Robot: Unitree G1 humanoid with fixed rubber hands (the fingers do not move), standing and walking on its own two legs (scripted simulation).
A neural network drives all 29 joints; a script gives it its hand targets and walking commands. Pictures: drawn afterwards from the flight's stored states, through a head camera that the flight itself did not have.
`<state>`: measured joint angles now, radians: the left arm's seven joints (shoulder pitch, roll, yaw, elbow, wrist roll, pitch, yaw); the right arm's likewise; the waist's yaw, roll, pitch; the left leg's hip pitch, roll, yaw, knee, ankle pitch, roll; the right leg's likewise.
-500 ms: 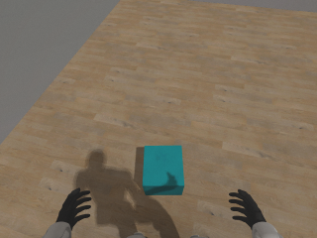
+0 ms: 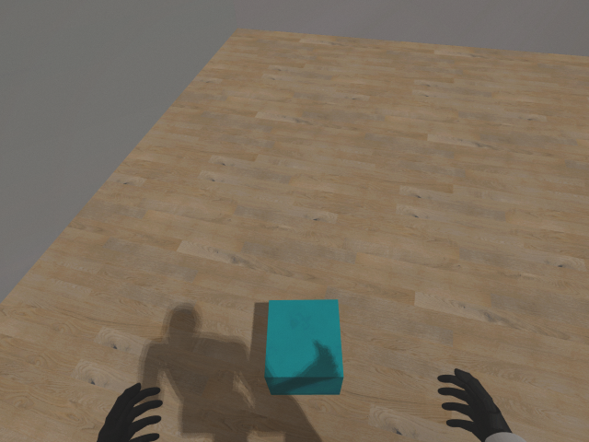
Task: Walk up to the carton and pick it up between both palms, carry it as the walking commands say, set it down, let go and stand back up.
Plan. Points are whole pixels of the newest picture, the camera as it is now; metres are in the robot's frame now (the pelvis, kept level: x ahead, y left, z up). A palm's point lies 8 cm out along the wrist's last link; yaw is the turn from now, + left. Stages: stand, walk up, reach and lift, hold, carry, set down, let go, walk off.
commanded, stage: stand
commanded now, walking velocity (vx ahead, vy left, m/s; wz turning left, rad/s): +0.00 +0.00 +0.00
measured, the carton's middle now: (304, 347) +0.49 +0.01 -0.67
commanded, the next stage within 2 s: none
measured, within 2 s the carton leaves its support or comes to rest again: neither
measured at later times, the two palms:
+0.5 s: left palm out of the picture +0.10 +0.28 -0.08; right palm out of the picture +0.12 -0.27 -0.07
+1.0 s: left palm out of the picture +0.08 +0.28 -0.09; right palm out of the picture +0.10 -0.27 -0.07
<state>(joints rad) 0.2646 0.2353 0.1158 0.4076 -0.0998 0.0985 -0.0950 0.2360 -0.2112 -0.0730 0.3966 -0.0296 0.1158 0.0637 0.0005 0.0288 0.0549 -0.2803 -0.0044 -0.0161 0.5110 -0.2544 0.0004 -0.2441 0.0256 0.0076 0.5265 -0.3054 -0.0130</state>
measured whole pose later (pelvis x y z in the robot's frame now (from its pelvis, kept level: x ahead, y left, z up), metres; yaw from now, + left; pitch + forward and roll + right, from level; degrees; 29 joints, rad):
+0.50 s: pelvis -0.01 +0.01 +0.00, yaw +0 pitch +0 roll +0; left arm 0.30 0.24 0.11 0.70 -0.06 0.02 -0.01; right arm 0.30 -0.30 -0.07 0.62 -0.04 0.00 0.02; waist 0.00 0.01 -0.15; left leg -0.28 0.00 -0.02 0.54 -0.26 0.00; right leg -0.23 0.03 0.01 0.53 -0.30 -0.01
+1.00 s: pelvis -0.01 +0.01 +0.00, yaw +0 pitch +0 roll +0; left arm 0.32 0.24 0.11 0.74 -0.06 -0.01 0.00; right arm 0.33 -0.31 -0.07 0.65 -0.04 -0.03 0.01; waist 0.00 0.01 -0.15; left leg -0.28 0.00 -0.02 0.54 -0.26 0.00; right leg -0.23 0.03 0.01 0.53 -0.29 -0.01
